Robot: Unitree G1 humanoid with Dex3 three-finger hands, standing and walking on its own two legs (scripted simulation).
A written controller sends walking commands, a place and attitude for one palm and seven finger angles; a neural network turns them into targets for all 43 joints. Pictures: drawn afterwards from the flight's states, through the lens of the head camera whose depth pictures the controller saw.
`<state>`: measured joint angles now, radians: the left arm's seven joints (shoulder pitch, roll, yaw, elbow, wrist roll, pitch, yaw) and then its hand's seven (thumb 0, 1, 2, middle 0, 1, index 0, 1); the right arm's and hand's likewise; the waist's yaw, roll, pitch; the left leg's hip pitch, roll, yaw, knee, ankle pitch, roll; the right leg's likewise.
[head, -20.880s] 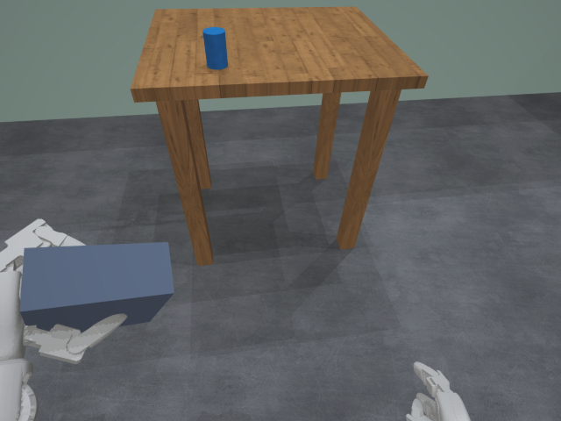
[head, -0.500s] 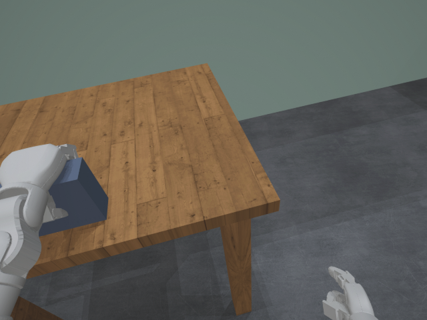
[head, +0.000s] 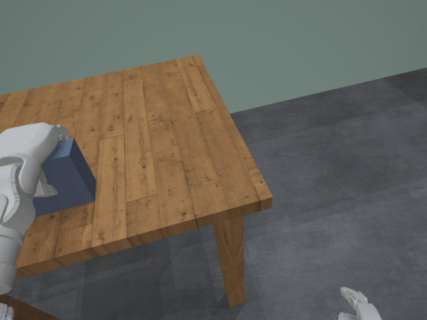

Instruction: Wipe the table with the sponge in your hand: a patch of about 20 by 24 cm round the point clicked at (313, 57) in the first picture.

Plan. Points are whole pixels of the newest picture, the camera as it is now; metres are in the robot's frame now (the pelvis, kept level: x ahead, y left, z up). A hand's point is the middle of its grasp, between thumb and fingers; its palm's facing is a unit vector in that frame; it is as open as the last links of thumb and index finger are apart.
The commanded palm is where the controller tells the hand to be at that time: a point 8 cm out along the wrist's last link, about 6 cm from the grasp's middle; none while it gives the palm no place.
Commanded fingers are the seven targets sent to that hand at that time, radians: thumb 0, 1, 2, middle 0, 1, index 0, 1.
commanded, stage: wipe forward along the first lane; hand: left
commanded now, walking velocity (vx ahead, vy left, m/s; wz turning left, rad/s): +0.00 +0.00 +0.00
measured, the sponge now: (54, 186) +0.31 +0.35 +0.10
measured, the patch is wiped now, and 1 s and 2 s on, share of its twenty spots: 0.25 0.50 0.65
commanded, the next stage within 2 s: slide across to the middle lane in 1.22 s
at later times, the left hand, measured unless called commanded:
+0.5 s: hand (51, 147) +0.37 +0.36 +0.15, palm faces -0.14 +0.03 -0.99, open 9.7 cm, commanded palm +0.37 +0.36 +0.18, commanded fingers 0.00 0.10 1.30 -1.20 -1.60 -1.20 -1.60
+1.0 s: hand (55, 137) +0.40 +0.37 +0.15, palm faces -0.16 +0.05 -0.99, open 9.7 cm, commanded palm +0.40 +0.37 +0.17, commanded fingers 0.00 0.10 1.30 -1.20 -1.60 -1.20 -1.60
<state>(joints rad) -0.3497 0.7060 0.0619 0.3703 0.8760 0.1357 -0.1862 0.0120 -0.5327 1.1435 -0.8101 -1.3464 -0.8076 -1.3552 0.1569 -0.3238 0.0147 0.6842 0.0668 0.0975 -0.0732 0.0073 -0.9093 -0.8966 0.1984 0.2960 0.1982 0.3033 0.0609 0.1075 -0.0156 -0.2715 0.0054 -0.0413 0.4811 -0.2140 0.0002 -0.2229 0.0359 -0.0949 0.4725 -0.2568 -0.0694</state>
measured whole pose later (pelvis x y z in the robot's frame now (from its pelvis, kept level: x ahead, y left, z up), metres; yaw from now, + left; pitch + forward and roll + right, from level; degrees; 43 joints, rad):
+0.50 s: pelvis +0.00 +0.00 -0.01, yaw +0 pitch +5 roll +0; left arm -0.62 0.79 0.07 0.76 0.93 -0.04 -0.17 0.02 -0.57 1.18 -0.83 -1.33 -0.82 -1.36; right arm 0.25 -0.32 0.00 0.70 0.08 0.13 -0.07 0.01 -0.91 -0.90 0.20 0.30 0.20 0.30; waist 0.02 0.09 -0.05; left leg -0.41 0.01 -0.04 0.56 -0.24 0.01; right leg -0.35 0.04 -0.10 0.54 -0.28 -0.08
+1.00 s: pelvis +0.01 +0.01 -0.01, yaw -1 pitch +8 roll -1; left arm -0.71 0.82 0.06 0.90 0.97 -0.10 -0.14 0.02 -0.57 1.18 -0.83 -1.33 -0.83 -1.36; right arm 0.30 -0.33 -0.01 0.70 0.09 0.15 -0.06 0.00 -0.91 -0.90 0.20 0.30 0.20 0.30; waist 0.00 0.09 -0.07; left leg -0.46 0.01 -0.03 0.57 -0.25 0.01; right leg -0.40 0.04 -0.08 0.53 -0.28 -0.06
